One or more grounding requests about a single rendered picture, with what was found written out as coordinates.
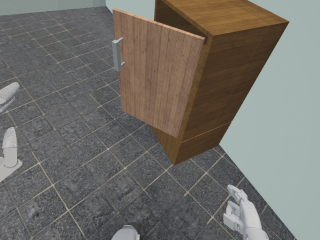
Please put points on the right robot hand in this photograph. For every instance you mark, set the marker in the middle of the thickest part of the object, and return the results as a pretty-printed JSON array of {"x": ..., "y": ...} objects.
[{"x": 243, "y": 216}]

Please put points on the robot left shin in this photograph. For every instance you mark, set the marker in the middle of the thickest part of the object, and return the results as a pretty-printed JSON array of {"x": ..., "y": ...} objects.
[{"x": 129, "y": 227}]

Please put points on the robot left thigh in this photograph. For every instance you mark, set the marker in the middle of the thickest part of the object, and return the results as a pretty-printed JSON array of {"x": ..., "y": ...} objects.
[{"x": 126, "y": 234}]

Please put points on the robot right forearm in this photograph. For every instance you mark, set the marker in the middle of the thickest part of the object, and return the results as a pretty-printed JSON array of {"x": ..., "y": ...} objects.
[{"x": 254, "y": 233}]

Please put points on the cupboard door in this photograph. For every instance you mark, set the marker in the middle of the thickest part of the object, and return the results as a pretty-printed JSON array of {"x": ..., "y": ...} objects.
[{"x": 160, "y": 67}]

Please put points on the left robot hand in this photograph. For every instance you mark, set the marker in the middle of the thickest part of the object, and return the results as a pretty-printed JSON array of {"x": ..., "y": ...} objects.
[{"x": 10, "y": 162}]

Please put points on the handle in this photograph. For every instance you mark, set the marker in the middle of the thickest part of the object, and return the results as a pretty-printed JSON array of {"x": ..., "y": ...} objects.
[{"x": 116, "y": 54}]

